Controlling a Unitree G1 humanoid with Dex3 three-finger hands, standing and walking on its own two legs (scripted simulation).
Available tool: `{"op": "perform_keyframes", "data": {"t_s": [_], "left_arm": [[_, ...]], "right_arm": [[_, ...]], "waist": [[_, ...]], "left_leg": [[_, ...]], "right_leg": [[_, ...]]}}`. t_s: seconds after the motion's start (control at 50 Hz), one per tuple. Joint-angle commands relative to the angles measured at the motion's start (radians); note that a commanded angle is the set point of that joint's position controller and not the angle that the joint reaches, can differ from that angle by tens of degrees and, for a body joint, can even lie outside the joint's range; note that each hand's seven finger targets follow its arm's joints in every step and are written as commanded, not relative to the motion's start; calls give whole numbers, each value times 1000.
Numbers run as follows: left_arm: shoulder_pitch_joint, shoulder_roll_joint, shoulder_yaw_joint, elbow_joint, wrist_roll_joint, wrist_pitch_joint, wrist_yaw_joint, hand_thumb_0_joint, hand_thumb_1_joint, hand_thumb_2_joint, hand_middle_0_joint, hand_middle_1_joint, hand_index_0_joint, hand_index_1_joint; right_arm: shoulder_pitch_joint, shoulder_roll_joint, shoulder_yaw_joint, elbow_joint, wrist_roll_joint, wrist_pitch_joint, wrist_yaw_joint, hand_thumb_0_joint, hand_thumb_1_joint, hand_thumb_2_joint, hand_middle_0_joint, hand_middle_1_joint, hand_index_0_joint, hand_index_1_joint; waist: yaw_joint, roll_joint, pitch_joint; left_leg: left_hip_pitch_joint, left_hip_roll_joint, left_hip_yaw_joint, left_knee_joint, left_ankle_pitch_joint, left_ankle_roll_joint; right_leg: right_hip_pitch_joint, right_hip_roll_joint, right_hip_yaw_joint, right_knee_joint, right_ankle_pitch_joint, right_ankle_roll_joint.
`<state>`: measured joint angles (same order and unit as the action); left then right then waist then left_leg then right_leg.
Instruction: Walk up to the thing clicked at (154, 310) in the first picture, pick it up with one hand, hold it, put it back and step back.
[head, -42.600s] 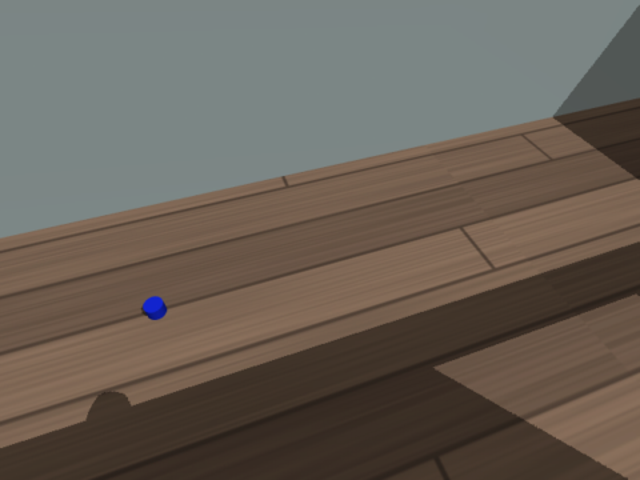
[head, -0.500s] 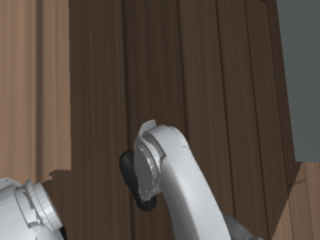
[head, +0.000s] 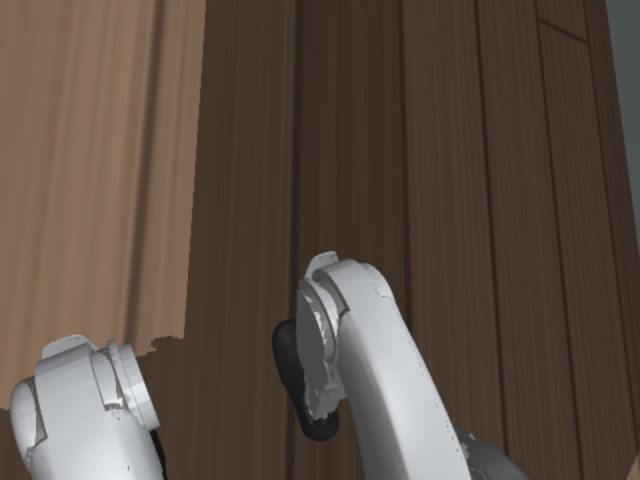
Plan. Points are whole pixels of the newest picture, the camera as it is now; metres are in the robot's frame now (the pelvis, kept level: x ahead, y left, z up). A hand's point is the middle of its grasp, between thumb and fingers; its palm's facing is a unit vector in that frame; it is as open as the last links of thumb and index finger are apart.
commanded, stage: withdraw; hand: left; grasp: from above
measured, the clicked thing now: out of the picture +0.49 +0.34 -0.30
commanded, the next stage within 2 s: home in 0.60 s
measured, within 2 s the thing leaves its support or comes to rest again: neither
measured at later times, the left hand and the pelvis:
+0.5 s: hand out of the picture +0.45 +0.35 -0.13, palm faces -0.50 -0.12 -0.86, open 13.6 cm; pelvis -0.03 -0.01 +0.02, yaw +4 degrees
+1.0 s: hand out of the picture +0.46 +0.37 -0.09, palm faces -0.42 -0.21 -0.88, open 12.1 cm; pelvis -0.01 +0.00 +0.04, yaw +5 degrees
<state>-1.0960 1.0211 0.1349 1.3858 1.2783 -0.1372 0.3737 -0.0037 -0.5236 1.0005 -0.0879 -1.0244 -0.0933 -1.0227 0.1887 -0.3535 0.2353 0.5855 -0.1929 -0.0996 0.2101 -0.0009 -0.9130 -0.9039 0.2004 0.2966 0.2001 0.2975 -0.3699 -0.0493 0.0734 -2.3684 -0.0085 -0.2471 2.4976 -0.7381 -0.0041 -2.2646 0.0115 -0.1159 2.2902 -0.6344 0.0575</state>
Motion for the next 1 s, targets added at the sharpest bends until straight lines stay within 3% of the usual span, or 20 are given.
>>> {"op": "perform_keyframes", "data": {"t_s": [0.0, 0.04, 0.12, 0.22, 0.28, 0.38, 0.48, 0.54, 0.6, 0.66, 0.68, 0.7, 0.72, 0.74, 0.76, 0.78, 0.86, 0.9, 0.94, 0.98], "left_arm": [[-276, 123, -53, -240, -72, 48, -88, 0, -549, 1012, -73, -1003, -66, -1010], [-274, 66, -90, -243, -105, 63, -153, 0, -540, 1011, -71, -1008, -66, -1013], [-257, 21, -126, -233, -135, 65, -264, 0, -526, 1016, -87, -1006, -78, -1016], [-281, 84, -101, -279, -134, 22, -330, 0, -457, 965, -150, -941, -140, -953], [-304, 82, -104, -257, -133, -31, -339, 0, -445, 955, -156, -931, -147, -941], [-367, 140, -95, -185, -84, -130, -261, 0, -442, 941, -162, -919, -156, -926], [-467, 120, -120, -131, -33, -162, -134, 0, -473, 958, -124, -962, -126, -960], [-572, 183, -87, -159, -6, -143, -66, 0, -470, 951, -138, -949, -137, -949], [-596, 197, -57, -141, 16, -105, -24, 0, -458, 937, -152, -929, -150, -930], [-605, 233, -25, -117, 27, -57, -11, 0, -390, 884, -204, -884, -207, -881], [-606, 252, -13, -139, 24, -41, -14, 0, -310, 954, -259, -804, -230, -801], [-557, 256, -5, -138, 23, -23, -23, 0, -374, 874, -218, -869, -221, -866], [-489, 240, -14, -125, 13, -1, -41, 0, -294, 945, -256, -789, -228, -786], [-436, 239, -8, -124, 5, 18, -62, 0, -355, 865, -219, -864, -226, -856], [-389, 200, -22, -93, -6, 38, -92, 0, -275, 926, -250, -784, -223, -776], [-350, 181, -35, -119, -29, 51, -127, 0, -195, 921, -247, -704, -222, -696], [-221, 194, 9, -311, -133, 77, -267, 0, 60, 839, -217, -513, -201, -528], [-112, 139, 20, -459, -205, 78, -334, 0, 173, 752, -191, -406, -181, -415], [10, 129, 62, -639, -311, 76, -400, 0, 333, 718, -174, -299, -170, -303], [95, 102, 106, -798, -429, 91, -436, 0, 493, 751, -174, -263, -174, -264]], "right_arm": [[210, -291, -154, -1, 43, 53, -5, 0, -910, -905, 200, 300, 200, 300], [226, -291, -172, -11, 56, 83, -19, 0, -906, -904, 200, 300, 200, 300], [236, -284, -185, -17, 77, 137, -60, 0, -905, -904, 200, 300, 200, 300], [215, -254, -176, -38, 88, 175, -110, 0, -903, -903, 200, 300, 200, 300], [195, -241, -160, -39, 86, 186, -131, 0, -901, -902, 200, 300, 200, 300], [155, -229, -118, -22, 67, 186, -158, 0, -903, -901, 200, 300, 200, 300], [140, -245, -102, -3, 43, 173, -159, 0, -902, -897, 200, 300, 200, 300], [150, -253, -106, 14, 34, 161, -156, 0, -905, -899, 200, 300, 200, 300], [183, -267, -121, 16, 33, 141, -150, 0, -908, -900, 200, 300, 200, 300], [198, -274, -134, 13, 41, 132, -140, 0, -904, -898, 200, 300, 200, 300], [210, -265, -132, 7, 45, 130, -135, 0, -882, -894, 199, 299, 199, 299], [220, -265, -139, -3, 51, 131, -131, 0, -904, -898, 200, 300, 200, 300], [216, -250, -136, -7, 58, 134, -127, 0, -882, -894, 199, 299, 199, 299], [221, -256, -146, -11, 63, 142, -124, 0, -899, -895, 200, 299, 200, 299], [240, -254, -151, -8, 62, 145, -121, 0, -883, -895, 199, 299, 199, 299], [237, -234, -147, -13, 63, 152, -115, 0, -884, -895, 199, 299, 199, 299], [265, -257, -194, -49, 82, 187, -116, 0, -890, -897, 199, 299, 199, 299], [275, -257, -217, -61, 98, 200, -115, 0, -893, -898, 200, 300, 199, 300], [258, -252, -242, -73, 118, 212, -124, 0, -897, -899, 200, 300, 200, 300], [238, -232, -264, -82, 139, 224, -135, 0, -899, -900, 200, 300, 200, 300]], "waist": [[4, 588, -779], [-20, 475, -711], [-5, 380, -647], [21, 329, -663], [7, 288, -638], [13, 334, -619], [-15, 459, -655], [-6, 575, -762], [-30, 612, -771], [-19, 628, -833], [-14, 635, -875], [1, 628, -914], [26, 615, -934], [43, 601, -927], [27, 565, -877], [39, 553, -873], [100, 484, -867], [132, 477, -918], [184, 480, -1023], [205, 452, -1093]], "left_leg": [[631, 24, 131, -335, 366, -2], [562, 14, 139, -352, 322, 11], [534, 4, 129, -410, 240, 13], [517, -13, 153, -414, 229, 17], [494, -13, 155, -400, 191, 24], [457, -15, 176, -378, 125, 28], [568, -6, 138, -389, 93, 16], [666, 0, 131, -393, 154, 5], [693, 1, 126, -387, 215, -6], [717, 4, 131, -367, 289, -5], [727, 3, 144, -356, 328, 1], [724, -1, 152, -357, 349, 4], [728, -2, 166, -358, 367, 10], [706, -6, 169, -366, 385, 9], [692, -7, 167, -367, 396, 9], [674, -5, 172, -377, 402, 12], [637, -16, 185, -416, 403, 9], [693, -19, 185, -448, 428, 2], [768, -19, 197, -478, 465, 4], [813, -17, 192, -521, 467, 10]], "right_leg": [[347, 34, -96, -191, 276, -102], [382, 31, -89, -234, 264, -103], [374, 22, -74, -279, 176, -111], [408, 11, -47, -307, 144, -112], [386, 8, -43, -318, 110, -107], [358, 14, -33, -304, 57, -104], [254, 14, -70, -233, 80, -99], [240, 10, -79, -183, 144, -98], [225, -2, -84, -165, 189, -96], [217, -6, -74, -152, 233, -98], [258, -2, -66, -161, 262, -97], [290, -2, -63, -165, 275, -96], [326, 4, -55, -178, 284, -98], [333, 0, -53, -184, 290, -100], [333, 1, -54, -199, 288, -102], [365, 10, -53, -207, 286, -104], [448, 3, -40, -266, 275, -117], [501, -2, -34, -293, 291, -124], [548, -5, -18, -313, 314, -126], [594, -8, -3, -341, 327, -118]]}}
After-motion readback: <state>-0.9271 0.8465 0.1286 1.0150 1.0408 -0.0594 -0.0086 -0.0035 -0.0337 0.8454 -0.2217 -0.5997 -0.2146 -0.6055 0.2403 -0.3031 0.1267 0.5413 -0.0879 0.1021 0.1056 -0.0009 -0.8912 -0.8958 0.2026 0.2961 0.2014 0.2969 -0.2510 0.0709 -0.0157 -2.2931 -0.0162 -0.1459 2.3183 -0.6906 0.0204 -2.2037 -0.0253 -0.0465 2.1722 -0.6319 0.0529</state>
